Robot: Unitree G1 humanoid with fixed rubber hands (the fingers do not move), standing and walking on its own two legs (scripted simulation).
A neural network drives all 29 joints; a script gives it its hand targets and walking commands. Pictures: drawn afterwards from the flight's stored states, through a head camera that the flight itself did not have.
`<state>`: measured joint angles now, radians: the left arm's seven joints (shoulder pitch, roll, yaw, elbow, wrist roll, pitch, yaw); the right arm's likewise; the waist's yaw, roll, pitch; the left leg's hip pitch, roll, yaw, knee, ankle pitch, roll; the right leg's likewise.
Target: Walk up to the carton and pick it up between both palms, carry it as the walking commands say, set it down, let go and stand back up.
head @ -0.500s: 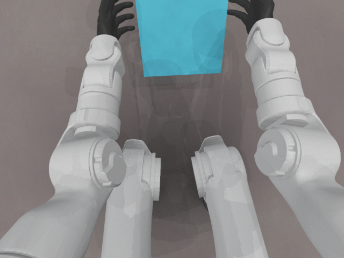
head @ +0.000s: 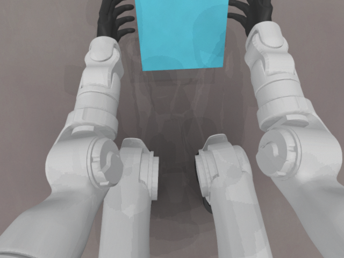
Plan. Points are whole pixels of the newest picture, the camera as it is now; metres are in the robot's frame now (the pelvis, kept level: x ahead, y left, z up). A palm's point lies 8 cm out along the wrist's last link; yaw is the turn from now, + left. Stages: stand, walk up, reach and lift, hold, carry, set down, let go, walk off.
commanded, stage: set down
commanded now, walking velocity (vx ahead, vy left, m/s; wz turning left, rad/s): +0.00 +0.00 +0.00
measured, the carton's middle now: (179, 23) +0.56 -0.01 -0.27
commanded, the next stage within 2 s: none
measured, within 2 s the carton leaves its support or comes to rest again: rests again in 0.34 s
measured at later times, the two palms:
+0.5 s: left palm (90, 58) +0.48 +0.18 -0.21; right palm (256, 58) +0.47 -0.17 -0.21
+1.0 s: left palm (80, 48) +0.49 +0.17 -0.14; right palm (270, 46) +0.48 -0.17 -0.14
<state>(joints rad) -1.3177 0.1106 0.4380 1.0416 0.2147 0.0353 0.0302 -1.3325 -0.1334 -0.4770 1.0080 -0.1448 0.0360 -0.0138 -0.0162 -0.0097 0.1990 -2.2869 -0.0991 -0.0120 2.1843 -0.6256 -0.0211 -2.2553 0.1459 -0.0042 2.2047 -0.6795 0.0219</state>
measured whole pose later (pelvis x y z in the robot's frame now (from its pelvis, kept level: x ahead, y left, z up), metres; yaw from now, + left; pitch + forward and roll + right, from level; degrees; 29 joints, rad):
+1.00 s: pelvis -0.04 +0.01 +0.02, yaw +0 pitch +28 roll -1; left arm -1.29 0.34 0.05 0.83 -0.26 0.13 0.18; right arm -1.25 -0.34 -0.09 0.77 0.27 0.13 -0.15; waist -0.01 0.03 0.53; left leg -2.06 -0.06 0.01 2.12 -0.55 0.02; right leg -2.03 0.05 -0.04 2.13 -0.60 -0.01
